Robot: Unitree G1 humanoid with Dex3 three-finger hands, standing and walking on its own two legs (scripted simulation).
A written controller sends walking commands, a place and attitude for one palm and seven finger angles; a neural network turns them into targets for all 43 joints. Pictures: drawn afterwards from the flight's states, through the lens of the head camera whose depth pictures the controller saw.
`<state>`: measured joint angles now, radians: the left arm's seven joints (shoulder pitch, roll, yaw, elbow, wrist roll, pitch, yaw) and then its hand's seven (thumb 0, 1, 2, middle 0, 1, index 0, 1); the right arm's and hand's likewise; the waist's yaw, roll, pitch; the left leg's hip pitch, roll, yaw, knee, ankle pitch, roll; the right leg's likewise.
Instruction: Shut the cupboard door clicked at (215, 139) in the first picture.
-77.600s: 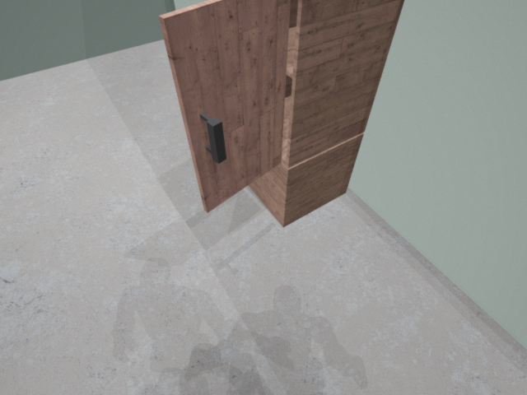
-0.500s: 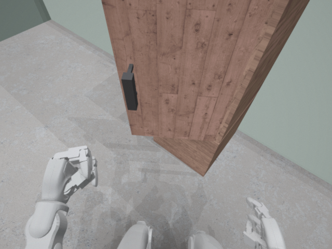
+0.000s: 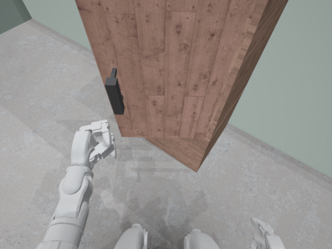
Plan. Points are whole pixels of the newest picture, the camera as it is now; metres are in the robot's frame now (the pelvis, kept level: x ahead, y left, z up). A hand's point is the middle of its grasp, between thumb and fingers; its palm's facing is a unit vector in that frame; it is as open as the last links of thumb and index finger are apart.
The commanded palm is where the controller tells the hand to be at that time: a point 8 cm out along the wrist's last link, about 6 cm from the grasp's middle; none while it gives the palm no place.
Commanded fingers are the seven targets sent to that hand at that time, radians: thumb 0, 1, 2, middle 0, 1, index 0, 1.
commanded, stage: bring the fist close to the handle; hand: left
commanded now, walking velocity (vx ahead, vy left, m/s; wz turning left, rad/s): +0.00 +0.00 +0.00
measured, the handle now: (116, 91) +0.51 +0.15 +0.04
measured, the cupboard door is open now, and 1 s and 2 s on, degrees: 34 34 13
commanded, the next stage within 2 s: push the door shut along its arc in 0.66 s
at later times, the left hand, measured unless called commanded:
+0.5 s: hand (123, 120) +0.42 +0.12 +0.04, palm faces +0.01 -1.00 -0.04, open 3.1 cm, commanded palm +0.39 +0.17 +0.05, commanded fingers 0.00 0.90 0.90 -1.30 -1.50 -1.30 -1.50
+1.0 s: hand (121, 114) +0.43 +0.13 +0.05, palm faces -0.02 -1.00 -0.01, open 3.1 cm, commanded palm +0.42 +0.17 +0.05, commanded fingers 0.00 0.90 0.90 -1.30 -1.50 -1.30 -1.50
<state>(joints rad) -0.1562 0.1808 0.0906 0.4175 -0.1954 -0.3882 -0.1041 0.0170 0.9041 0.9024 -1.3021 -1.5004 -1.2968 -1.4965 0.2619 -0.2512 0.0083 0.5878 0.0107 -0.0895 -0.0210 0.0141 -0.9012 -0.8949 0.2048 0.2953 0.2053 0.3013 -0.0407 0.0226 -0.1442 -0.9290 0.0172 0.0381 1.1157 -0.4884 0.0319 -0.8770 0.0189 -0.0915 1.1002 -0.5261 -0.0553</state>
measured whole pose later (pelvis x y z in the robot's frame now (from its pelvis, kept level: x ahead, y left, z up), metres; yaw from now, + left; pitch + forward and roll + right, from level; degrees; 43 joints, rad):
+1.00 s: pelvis -0.01 +0.00 +0.00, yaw +0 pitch +19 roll -1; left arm -0.62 0.23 0.17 0.95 -0.12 -0.54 -0.06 0.02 0.90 0.90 -1.30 -1.50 -1.30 -1.50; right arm 0.28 -0.24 0.01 0.63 -0.01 -0.01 0.01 0.01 -0.90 -0.89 0.20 0.30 0.21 0.30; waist -0.10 0.01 -0.14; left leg -0.99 0.02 0.04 1.12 -0.46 0.04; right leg -0.94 0.02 -0.09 1.10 -0.50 -0.05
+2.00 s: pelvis -0.01 +0.01 -0.03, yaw -2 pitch +29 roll -4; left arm -1.19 0.47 0.23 1.32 -0.03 -0.37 -0.26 0.02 0.90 0.90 -1.30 -1.50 -1.30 -1.50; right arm 0.39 -0.27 0.03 0.65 -0.03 0.01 0.03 0.01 -0.90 -0.89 0.21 0.30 0.21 0.30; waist -0.26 0.06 -0.13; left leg -1.26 0.05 0.02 1.26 -0.51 0.05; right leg -1.19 0.04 -0.11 1.20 -0.52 -0.05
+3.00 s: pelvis +0.00 +0.00 -0.03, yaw -3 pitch +32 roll -3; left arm -1.25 0.34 0.30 1.31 0.09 -0.32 0.20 0.02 0.90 0.90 -1.30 -1.50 -1.30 -1.50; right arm 0.48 -0.20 0.03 0.68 -0.10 0.00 0.14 0.00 -0.90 -0.89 0.21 0.30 0.21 0.30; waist -0.29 0.09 -0.14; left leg -1.28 0.05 0.02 1.22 -0.50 0.03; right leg -1.21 0.06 -0.11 1.17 -0.51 -0.06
